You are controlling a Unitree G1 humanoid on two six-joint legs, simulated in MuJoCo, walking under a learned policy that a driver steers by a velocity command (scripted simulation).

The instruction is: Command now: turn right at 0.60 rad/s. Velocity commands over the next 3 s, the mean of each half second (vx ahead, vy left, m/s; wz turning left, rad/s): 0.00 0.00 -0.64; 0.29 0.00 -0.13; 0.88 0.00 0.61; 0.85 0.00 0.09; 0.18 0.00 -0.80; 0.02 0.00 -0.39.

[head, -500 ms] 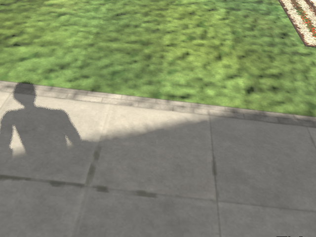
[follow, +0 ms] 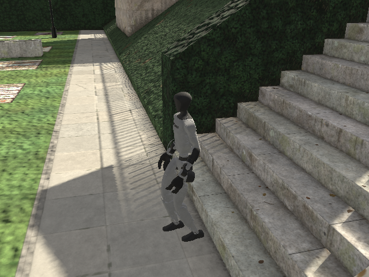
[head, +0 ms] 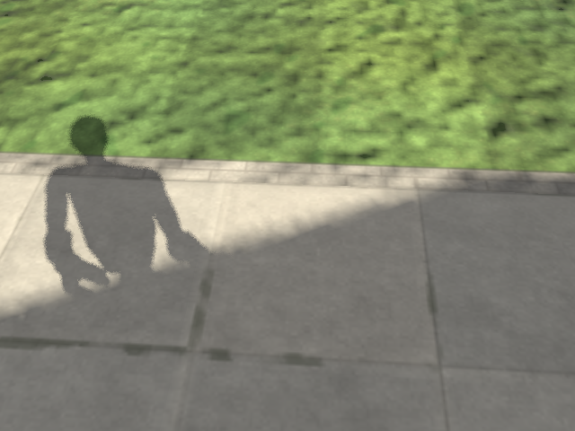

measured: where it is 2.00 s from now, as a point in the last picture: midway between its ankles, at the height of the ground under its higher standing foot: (330, 230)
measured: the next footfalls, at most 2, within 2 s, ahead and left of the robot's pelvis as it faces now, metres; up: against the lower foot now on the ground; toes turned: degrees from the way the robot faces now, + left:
left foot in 0.44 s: +0.19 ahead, +0.09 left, +0.00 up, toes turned -26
right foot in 0.84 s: +0.09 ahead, -0.05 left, +0.00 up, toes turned -22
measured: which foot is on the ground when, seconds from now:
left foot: up 0.00-0.42, down 0.44-0.84, up 0.86-1.00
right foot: down 0.00-0.44, up 0.46-0.82, down 0.84-1.00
